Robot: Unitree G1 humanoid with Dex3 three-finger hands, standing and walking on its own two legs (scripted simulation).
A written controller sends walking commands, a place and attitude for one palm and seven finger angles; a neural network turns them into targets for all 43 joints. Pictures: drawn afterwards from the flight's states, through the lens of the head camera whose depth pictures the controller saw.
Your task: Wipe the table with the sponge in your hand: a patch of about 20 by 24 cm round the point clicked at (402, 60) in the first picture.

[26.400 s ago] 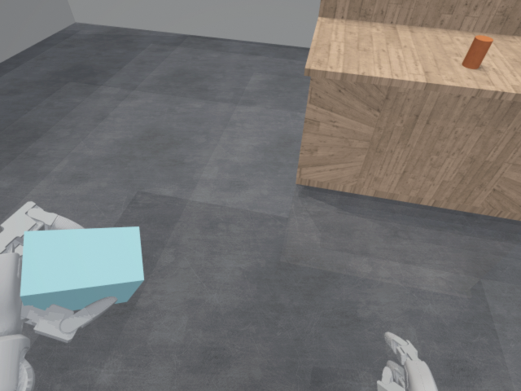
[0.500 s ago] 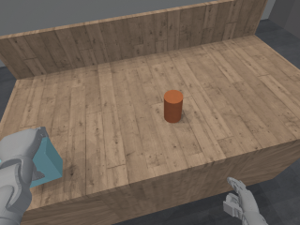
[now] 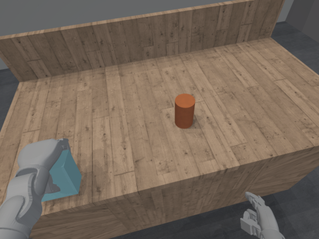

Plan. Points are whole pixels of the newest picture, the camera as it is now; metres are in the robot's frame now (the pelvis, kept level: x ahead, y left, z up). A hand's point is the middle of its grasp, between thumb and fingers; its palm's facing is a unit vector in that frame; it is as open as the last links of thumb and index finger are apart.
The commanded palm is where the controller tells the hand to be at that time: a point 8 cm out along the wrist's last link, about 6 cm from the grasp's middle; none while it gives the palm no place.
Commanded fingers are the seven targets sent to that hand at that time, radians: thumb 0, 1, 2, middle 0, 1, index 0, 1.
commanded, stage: move the sponge above the wiping area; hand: left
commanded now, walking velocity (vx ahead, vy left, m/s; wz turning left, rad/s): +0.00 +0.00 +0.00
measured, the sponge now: (54, 180) +0.23 +0.33 -0.01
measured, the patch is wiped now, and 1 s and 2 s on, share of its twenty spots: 0.00 0.00 0.00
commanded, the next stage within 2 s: none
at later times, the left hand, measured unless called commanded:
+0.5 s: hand (60, 175) +0.23 +0.29 +0.03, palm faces -0.22 -0.11 -0.97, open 10.0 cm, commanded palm +0.24 +0.32 +0.13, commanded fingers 0.00 0.10 1.30 -1.20 -1.60 -1.20 -1.60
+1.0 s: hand (63, 168) +0.25 +0.29 +0.04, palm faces -0.13 -0.05 -0.99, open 10.0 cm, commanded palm +0.25 +0.32 +0.13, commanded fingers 0.00 0.10 1.30 -1.20 -1.60 -1.20 -1.60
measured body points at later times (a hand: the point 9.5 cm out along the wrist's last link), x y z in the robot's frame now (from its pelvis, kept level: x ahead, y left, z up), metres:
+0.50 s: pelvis +0.00 -0.01 +0.00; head +0.03 -0.03 +0.45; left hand +0.24 +0.29 +0.08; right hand +0.22 -0.24 -0.09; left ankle +0.03 +0.10 -0.74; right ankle -0.02 -0.13 -0.74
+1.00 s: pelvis +0.00 +0.00 +0.00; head +0.04 -0.01 +0.45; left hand +0.25 +0.29 +0.09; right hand +0.22 -0.23 -0.10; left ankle +0.03 +0.10 -0.74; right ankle -0.02 -0.13 -0.74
